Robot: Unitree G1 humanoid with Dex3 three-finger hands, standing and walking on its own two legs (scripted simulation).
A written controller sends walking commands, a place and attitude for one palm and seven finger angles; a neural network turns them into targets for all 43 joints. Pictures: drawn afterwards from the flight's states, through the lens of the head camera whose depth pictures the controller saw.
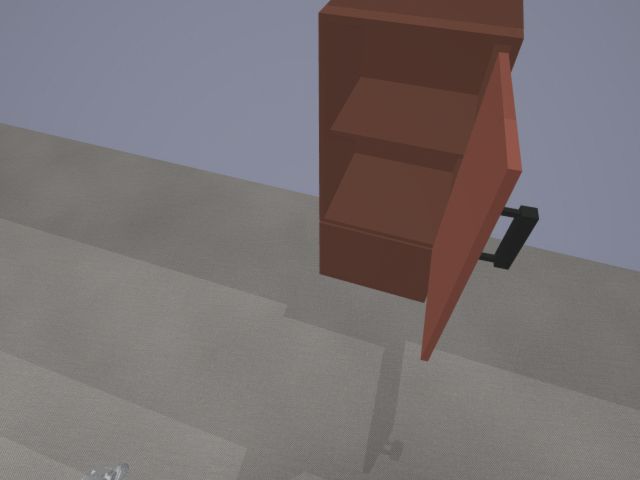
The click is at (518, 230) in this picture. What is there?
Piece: cupboard door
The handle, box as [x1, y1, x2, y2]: [479, 205, 538, 269]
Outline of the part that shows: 537,208 522,205 518,209 504,207 501,214 512,216 514,218 495,253 493,255 482,252 479,259 493,261 494,266 507,269 538,219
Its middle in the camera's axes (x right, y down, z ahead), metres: +0.30 +0.00 +0.65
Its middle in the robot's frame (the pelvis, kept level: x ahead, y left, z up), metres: +0.51 -0.27 -0.01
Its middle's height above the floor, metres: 0.76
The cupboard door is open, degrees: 94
